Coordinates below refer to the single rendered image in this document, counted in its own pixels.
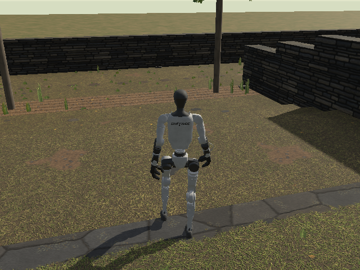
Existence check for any left robot upper arm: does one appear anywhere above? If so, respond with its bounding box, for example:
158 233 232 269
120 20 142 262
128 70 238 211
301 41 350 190
156 114 169 146

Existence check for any left robot thigh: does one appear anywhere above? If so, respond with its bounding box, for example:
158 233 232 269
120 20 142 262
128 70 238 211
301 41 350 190
161 156 173 187

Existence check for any right robot upper arm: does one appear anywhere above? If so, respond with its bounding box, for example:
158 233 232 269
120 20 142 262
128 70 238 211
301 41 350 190
192 114 207 144

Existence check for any right robot hand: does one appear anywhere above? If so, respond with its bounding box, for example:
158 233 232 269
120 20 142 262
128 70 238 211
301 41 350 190
198 155 211 167

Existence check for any robot left forearm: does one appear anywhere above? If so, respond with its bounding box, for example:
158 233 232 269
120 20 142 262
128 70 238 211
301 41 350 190
151 138 161 166

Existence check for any robot right forearm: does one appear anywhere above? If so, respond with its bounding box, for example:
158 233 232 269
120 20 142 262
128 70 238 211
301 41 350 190
201 136 210 158

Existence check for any robot head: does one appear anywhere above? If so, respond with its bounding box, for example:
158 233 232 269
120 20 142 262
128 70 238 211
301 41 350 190
171 89 190 117

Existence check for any left robot hand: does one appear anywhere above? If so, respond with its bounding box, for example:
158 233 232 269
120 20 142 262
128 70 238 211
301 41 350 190
150 165 164 180

